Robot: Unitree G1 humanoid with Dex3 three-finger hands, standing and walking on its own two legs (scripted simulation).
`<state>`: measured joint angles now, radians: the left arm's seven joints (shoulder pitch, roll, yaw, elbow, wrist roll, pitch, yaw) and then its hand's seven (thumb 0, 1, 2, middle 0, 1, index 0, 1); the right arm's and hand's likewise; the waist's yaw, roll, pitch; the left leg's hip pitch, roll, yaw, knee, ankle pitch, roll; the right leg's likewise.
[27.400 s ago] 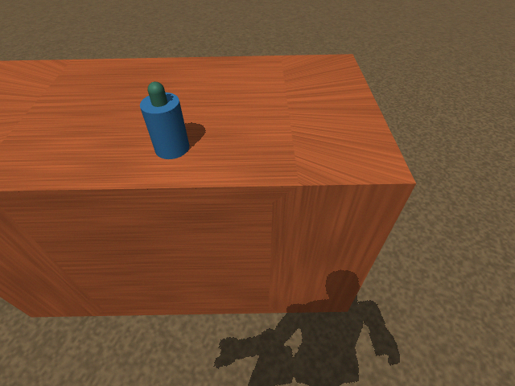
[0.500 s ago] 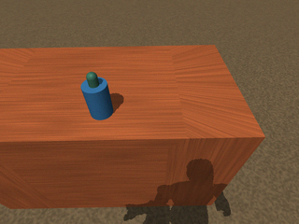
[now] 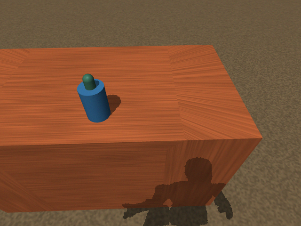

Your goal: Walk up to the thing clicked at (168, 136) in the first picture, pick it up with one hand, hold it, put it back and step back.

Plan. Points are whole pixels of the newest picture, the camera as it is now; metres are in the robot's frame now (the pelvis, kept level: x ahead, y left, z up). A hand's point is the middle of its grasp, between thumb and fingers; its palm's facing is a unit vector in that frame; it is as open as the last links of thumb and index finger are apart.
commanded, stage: stand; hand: left
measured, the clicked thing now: (93, 96) +0.51 +0.20 +0.06
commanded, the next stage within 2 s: step back in 1.48 s
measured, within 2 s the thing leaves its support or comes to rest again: neither
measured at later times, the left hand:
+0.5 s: hand out of the picture +0.08 +0.25 -0.16, palm faces -0.04 -0.94 -0.34, open 7.4 cm
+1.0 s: hand out of the picture +0.10 +0.25 -0.16, palm faces -0.03 -0.94 -0.34, open 7.4 cm
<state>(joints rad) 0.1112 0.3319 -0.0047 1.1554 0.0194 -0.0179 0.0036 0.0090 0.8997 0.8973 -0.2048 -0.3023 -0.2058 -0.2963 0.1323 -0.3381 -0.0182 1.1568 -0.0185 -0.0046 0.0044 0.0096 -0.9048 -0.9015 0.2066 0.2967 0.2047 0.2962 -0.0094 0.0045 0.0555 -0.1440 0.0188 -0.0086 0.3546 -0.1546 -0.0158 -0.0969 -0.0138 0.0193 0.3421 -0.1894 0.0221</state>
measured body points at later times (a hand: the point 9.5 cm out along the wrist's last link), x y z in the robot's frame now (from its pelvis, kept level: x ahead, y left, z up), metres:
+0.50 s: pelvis +0.02 +0.01 +0.00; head +0.03 +0.01 +0.45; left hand +0.09 +0.30 -0.14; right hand +0.08 -0.30 -0.13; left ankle +0.03 +0.13 -0.75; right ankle +0.00 -0.13 -0.75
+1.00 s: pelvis +0.02 +0.00 +0.00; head +0.03 +0.00 +0.45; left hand +0.10 +0.30 -0.13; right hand +0.09 -0.30 -0.13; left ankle +0.03 +0.13 -0.75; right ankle +0.00 -0.13 -0.75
